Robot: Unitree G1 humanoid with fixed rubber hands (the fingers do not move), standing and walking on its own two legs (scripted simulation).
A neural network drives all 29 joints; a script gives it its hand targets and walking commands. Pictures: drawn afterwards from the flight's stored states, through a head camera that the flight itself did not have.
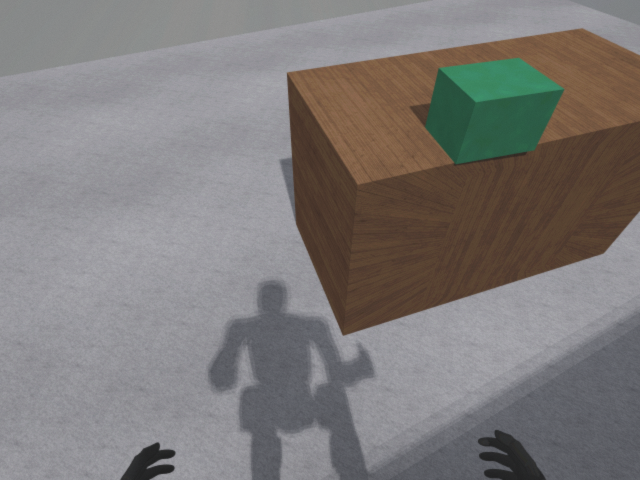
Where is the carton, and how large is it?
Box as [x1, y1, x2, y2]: [425, 58, 563, 163]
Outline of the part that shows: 563,88 519,58 442,67 438,69 425,127 455,163 534,149 562,93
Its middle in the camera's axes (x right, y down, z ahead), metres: +0.40 -0.30 +0.91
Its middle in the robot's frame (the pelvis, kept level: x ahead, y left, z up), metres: +0.88 -0.40 +0.00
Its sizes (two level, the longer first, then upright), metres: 0.212 0.162 0.155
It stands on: a pedestal, 0.69 m high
